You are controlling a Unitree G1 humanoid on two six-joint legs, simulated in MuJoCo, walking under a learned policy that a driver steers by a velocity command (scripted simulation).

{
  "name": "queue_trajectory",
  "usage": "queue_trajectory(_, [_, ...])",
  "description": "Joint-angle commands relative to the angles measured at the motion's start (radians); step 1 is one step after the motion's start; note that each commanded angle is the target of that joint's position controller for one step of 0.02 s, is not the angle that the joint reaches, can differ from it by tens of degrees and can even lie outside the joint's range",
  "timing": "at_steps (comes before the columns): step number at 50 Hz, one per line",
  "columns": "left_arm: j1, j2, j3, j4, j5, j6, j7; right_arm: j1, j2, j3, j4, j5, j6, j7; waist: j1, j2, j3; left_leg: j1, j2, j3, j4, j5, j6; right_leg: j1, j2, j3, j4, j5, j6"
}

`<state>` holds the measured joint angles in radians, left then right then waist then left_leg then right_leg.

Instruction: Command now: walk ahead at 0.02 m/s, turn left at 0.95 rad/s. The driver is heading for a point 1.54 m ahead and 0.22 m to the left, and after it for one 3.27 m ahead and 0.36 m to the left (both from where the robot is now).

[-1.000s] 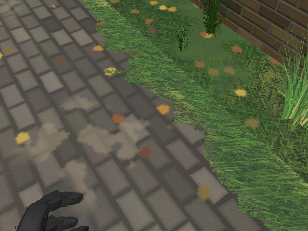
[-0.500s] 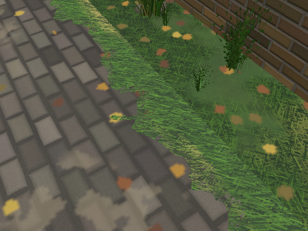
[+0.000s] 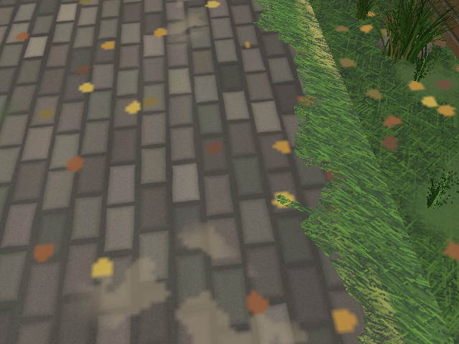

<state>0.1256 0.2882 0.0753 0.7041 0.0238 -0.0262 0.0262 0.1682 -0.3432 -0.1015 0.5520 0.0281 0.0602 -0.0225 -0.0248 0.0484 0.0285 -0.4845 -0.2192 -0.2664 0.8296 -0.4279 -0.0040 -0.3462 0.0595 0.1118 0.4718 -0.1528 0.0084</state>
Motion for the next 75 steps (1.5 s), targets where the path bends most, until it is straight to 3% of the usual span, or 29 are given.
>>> queue_trajectory(1, [-0.096, 0.081, 0.023, -0.126, -0.003, -0.003, 0.019, 0.08, -0.164, -0.048, -0.032, -0.004, -0.011, 0.011, -0.024, -0.161, -0.119, -0.18, 0.136, 0.083, 0.376, -0.03, -0.061, 0.214, -0.333, 0.235, -0.135, 0.136, -0.204])
queue_trajectory(2, [-0.096, 0.081, 0.018, -0.132, -0.013, 0.004, 0.027, 0.096, -0.138, -0.039, -0.022, -0.008, -0.003, 0.009, -0.015, -0.133, -0.097, -0.206, 0.151, 0.109, 0.456, 0.017, -0.072, 0.205, -0.306, 0.18, -0.133, 0.127, -0.19])
queue_trajectory(5, [-0.049, 0.105, 0.016, -0.122, 0.002, 0.021, 0.039, 0.041, -0.078, -0.012, -0.052, 0.007, -0.002, 0.017, 0.024, -0.159, -0.053, -0.256, 0.217, 0.216, 0.435, 0.084, -0.095, 0.214, -0.273, 0.052, -0.164, 0.185, -0.202])
queue_trajectory(8, [0.008, 0.134, 0.028, -0.104, 0.006, 0.03, 0.038, -0.021, -0.062, -0.003, -0.081, 0.005, -0.007, 0.018, 0.07, -0.192, -0.083, -0.271, 0.278, 0.24, 0.335, 0.087, -0.122, 0.306, -0.316, 0.008, -0.166, 0.239, -0.234])
queue_trajectory(13, [-0.022, 0.176, 0.05, -0.09, -0.003, 0.03, 0.018, -0.03, -0.038, 0.004, -0.081, -0.005, -0.005, 0.028, 0.062, -0.208, -0.116, -0.11, 0.314, 0.29, 0.135, 0.103, -0.096, 0.265, -0.361, -0.115, -0.162, 0.246, -0.225])
queue_trajectory(19, [-0.026, 0.18, 0.061, -0.052, -0.06, 0.012, -0.013, 0.019, -0.038, -0.015, -0.055, -0.007, 0.019, 0.045, 0.004, -0.203, -0.133, 0.172, 0.245, 0.359, -0.279, 0.167, 0.017, 0.224, -0.386, -0.203, -0.015, 0.238, -0.135])
queue_trajectory(20, [0.02, 0.142, 0.051, -0.027, -0.063, 0.011, -0.018, 0.086, -0.066, -0.03, -0.025, -0.01, 0.017, 0.036, -0.015, -0.141, -0.146, 0.327, 0.219, 0.335, -0.398, 0.295, 0.055, 0.136, -0.345, -0.252, 0.092, 0.188, -0.075])
queue_trajectory(21, [0.038, 0.09, 0.034, -0.04, -0.03, 0.01, -0.025, 0.147, -0.173, -0.06, -0.02, -0.01, 0.007, 0.019, -0.015, 0.1, -0.16, 0.544, 0.397, 0.07, -0.441, 0.687, 0.127, -0.121, -0.242, -0.331, 0.362, -0.131, 0.015])
queue_trajectory(22, [0.01, 0.062, 0.015, -0.103, 0.01, 0.007, -0.024, 0.108, -0.26, -0.063, -0.047, -0.038, -0.01, 0.013, 0.015, 0.338, -0.204, 0.599, 0.64, -0.216, -0.394, 0.948, 0.336, -0.401, -0.129, -0.269, 0.626, -0.545, 0.078])
queue_trajectory(23, [-0.065, 0.13, 0.034, -0.09, -0.011, 0.009, -0.017, 0.126, -0.174, -0.043, -0.049, -0.06, -0.032, 0.022, -0.079, 0.172, -0.278, 0.537, 0.637, -0.157, -0.434, 0.852, 0.374, -0.392, -0.136, -0.132, 0.76, -0.518, 0.072])
queue_trajectory(24, [-0.071, 0.136, 0.035, -0.079, -0.04, 0.017, -0.012, 0.088, -0.129, -0.019, -0.028, -0.062, -0.048, 0.025, -0.048, 0.121, -0.225, 0.474, 0.575, -0.044, -0.444, 0.732, 0.314, -0.375, -0.152, -0.115, 0.764, -0.443, 0.049])
queue_trajectory(26, [0.014, 0.103, 0.026, -0.017, -0.027, 0.038, 0.001, -0.03, -0.021, 0.02, -0.008, -0.033, -0.06, 0.018, 0.019, 0.093, -0.176, 0.381, 0.481, 0.104, -0.453, 0.617, 0.215, -0.301, -0.172, -0.101, 0.681, -0.288, 0.053])
queue_trajectory(28, [0.097, 0.091, 0.024, 0.028, -0.033, 0.051, -0.006, -0.065, 0.021, 0.042, 0.02, -0.055, -0.073, 0.011, 0.055, 0.106, -0.157, 0.276, 0.439, 0.216, -0.479, 0.622, 0.2, -0.155, -0.148, -0.101, 0.649, -0.181, 0.071])
queue_trajectory(32, [0.022, 0.112, 0.02, -0.031, -0.045, 0.057, -0.009, -0.06, -0.068, 0.012, 0.043, -0.061, -0.066, -0.015, 0.008, 0.1, -0.078, 0.314, 0.503, 0.213, -0.516, 0.502, 0.225, -0.199, -0.138, -0.105, 0.516, -0.187, 0.077])
queue_trajectory(38, [0.021, 0.078, 0.016, -0.089, -0.043, 0.077, -0.027, -0.055, -0.069, -0.004, 0.065, -0.049, -0.053, -0.021, -0.005, 0.061, -0.047, 0.375, 0.582, 0.218, -0.519, 0.489, 0.254, -0.25, -0.176, -0.13, 0.471, -0.264, 0.066])
queue_trajectory(45, [0.071, 0.07, 0.032, -0.136, -0.053, 0.095, -0.06, -0.09, -0.098, -0.031, 0.08, -0.006, -0.051, -0.004, 0.043, 0.072, -0.118, 0.402, 0.579, 0.374, -0.343, 0.642, 0.142, -0.032, -0.108, -0.239, 0.154, -0.158, -0.023])
queue_trajectory(46, [0.122, 0.089, 0.046, -0.123, -0.05, 0.095, -0.05, -0.063, -0.082, -0.03, 0.1, 0.0, -0.052, 0.002, 0.066, 0.035, -0.134, 0.346, 0.538, 0.428, -0.238, 0.594, 0.087, 0.086, -0.074, -0.232, 0.045, -0.041, -0.057])
queue_trajectory(47, [0.202, 0.189, 0.083, -0.114, -0.048, 0.091, -0.03, -0.04, -0.051, -0.026, 0.102, -0.015, -0.057, 0.008, 0.089, -0.132, -0.158, 0.157, 0.44, 0.493, 0.005, 0.413, 0.003, 0.29, -0.146, -0.056, -0.033, 0.306, -0.129])
queue_trajectory(48, [0.22, 0.333, 0.109, -0.14, -0.032, 0.08, -0.017, -0.11, 0.014, -0.001, 0.025, -0.066, -0.067, 0.011, 0.065, -0.435, -0.161, -0.233, 0.259, 0.469, 0.331, -0.243, -0.094, 0.478, -0.391, 0.362, -0.021, 0.761, -0.314])
queue_trajectory(49, [0.238, 0.29, 0.094, -0.156, -0.001, 0.049, -0.033, -0.18, -0.022, -0.006, 0.016, -0.061, -0.075, 0.009, 0.134, -0.291, -0.292, -0.29, 0.223, 0.235, 0.474, -0.301, -0.091, 0.47, -0.46, 0.451, -0.075, 0.648, -0.423])
queue_trajectory(50, [0.2, 0.264, 0.083, -0.152, -0.007, 0.028, -0.037, -0.207, -0.049, -0.013, 0.012, -0.033, -0.078, 0.008, 0.112, -0.192, -0.237, -0.313, 0.239, 0.196, 0.493, -0.22, -0.068, 0.441, -0.411, 0.368, -0.095, 0.53, -0.382])
queue_trajectory(52, [0.085, 0.207, 0.066, -0.164, -0.054, 0.029, -0.017, -0.174, -0.063, -0.018, 0.036, -0.04, -0.078, -0.01, 0.04, -0.098, -0.141, -0.319, 0.265, 0.175, 0.385, -0.041, -0.05, 0.343, -0.316, 0.263, -0.099, 0.384, -0.277])
queue_trajectory(55, [0.031, 0.2, 0.057, -0.192, -0.044, 0.043, 0.006, -0.119, -0.048, -0.016, 0.059, -0.045, -0.076, -0.009, 0.0, -0.125, -0.156, -0.209, 0.219, 0.176, 0.314, 0.086, -0.066, 0.258, -0.251, 0.218, -0.098, 0.425, -0.248])
queue_trajectory(60, [0.045, 0.209, 0.058, -0.196, -0.045, 0.053, 0.021, -0.122, -0.029, -0.002, 0.08, -0.034, -0.075, -0.007, 0.02, -0.159, -0.158, -0.161, 0.185, 0.164, 0.09, 0.157, -0.095, 0.246, -0.216, 0.245, -0.073, 0.308, -0.221])
queue_trajectory(66, [0.037, 0.183, 0.035, -0.197, -0.022, 0.064, 0.007, -0.144, -0.038, 0.002, 0.074, -0.029, -0.08, 0.008, 0.059, -0.206, -0.138, -0.042, 0.201, 0.182, -0.027, 0.11, -0.08, 0.187, -0.224, 0.308, -0.015, 0.349, -0.224])
queue_trajectory(70, [-0.008, 0.06, -0.023, -0.172, -0.013, 0.052, -0.005, -0.076, 0.01, 0.026, 0.1, -0.027, -0.095, 0.034, 0.025, -0.195, -0.146, 0.203, 0.247, 0.226, -0.293, 0.234, -0.039, 0.134, -0.208, 0.24, 0.012, 0.34, -0.187])
queue_trajectory(71, [0.023, 0.056, -0.026, -0.153, -0.006, 0.042, -0.009, -0.079, 0.014, 0.03, 0.097, -0.032, -0.098, 0.038, 0.023, -0.181, -0.128, 0.287, 0.242, 0.21, -0.416, 0.399, -0.02, 0.111, -0.175, 0.213, -0.002, 0.239, -0.153])
queue_trajectory(73, [0.137, 0.11, -0.004, -0.14, 0.027, 0.021, -0.007, -0.133, -0.144, -0.001, 0.057, -0.039, -0.097, 0.033, 0.129, 0.027, -0.099, 0.302, 0.364, 0.017, -0.37, 0.748, 0.095, 0.076, -0.017, 0.072, 0.098, -0.096, -0.054])
queue_trajectory(75, [0.054, 0.132, 0.006, -0.155, 0.014, 0.019, 0.008, -0.108, -0.111, -0.002, 0.061, -0.02, -0.092, 0.034, 0.078, 0.154, -0.091, 0.253, 0.407, -0.135, -0.421, 0.618, 0.206, 0.078, 0.003, -0.008, 0.148, -0.165, 0.007])
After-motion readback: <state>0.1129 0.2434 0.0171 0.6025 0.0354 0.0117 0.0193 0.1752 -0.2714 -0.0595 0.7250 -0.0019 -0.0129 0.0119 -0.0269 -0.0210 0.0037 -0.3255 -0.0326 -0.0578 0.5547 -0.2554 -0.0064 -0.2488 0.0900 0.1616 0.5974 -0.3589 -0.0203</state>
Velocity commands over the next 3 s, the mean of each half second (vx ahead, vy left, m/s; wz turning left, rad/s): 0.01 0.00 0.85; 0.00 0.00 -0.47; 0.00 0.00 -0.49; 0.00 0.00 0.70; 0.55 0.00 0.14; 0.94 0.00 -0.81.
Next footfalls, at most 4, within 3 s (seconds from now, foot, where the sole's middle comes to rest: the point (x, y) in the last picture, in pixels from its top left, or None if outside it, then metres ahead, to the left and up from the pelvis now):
0.40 left None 0.00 0.14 -0.77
0.94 right None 0.09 -0.09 -0.77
1.44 left None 0.17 0.13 -0.77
1.76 right None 0.14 -0.11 -0.77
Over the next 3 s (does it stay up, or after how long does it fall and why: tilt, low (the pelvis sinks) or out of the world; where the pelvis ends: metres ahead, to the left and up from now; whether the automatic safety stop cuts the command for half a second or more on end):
stays up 0.60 0.17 -0.01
